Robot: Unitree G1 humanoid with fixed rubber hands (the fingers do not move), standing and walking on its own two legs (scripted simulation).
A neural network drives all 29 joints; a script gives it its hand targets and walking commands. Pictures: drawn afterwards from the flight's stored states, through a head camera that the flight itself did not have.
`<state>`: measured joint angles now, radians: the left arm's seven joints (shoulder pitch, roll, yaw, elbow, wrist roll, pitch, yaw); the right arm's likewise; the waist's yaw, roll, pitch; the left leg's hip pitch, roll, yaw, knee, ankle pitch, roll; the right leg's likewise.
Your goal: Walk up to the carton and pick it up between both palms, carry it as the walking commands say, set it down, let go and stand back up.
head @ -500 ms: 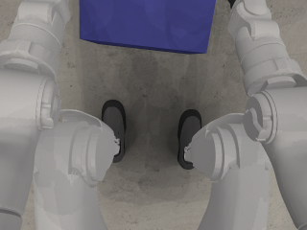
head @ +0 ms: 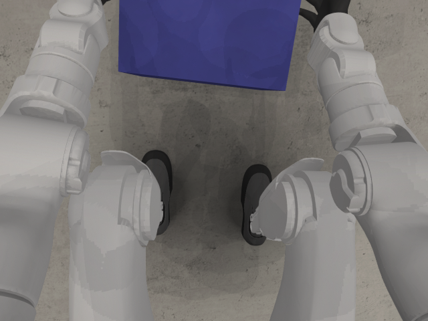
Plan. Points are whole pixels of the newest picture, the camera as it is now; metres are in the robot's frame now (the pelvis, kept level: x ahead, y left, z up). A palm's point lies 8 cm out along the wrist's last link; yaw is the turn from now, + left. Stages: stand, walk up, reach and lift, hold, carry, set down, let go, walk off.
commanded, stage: reach and lift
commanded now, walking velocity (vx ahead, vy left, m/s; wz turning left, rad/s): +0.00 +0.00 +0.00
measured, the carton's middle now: (208, 31) +0.52 +0.04 -0.24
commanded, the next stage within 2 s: none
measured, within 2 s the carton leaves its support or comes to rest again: neither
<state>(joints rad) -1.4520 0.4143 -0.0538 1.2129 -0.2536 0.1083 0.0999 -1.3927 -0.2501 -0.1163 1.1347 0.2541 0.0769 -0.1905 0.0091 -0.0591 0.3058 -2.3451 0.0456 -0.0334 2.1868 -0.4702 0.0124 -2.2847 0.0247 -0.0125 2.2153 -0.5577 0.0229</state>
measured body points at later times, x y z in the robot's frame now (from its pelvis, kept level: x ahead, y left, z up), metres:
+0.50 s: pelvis +0.01 +0.00 +0.03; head +0.34 +0.05 +0.33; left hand +0.55 +0.22 -0.11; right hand +0.55 -0.13 -0.10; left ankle +0.13 +0.13 -0.32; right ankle +0.12 -0.12 -0.32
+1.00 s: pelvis +0.01 +0.00 +0.07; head +0.31 +0.04 +0.41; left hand +0.53 +0.21 -0.03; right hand +0.53 -0.13 -0.02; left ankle +0.13 +0.13 -0.32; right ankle +0.12 -0.12 -0.32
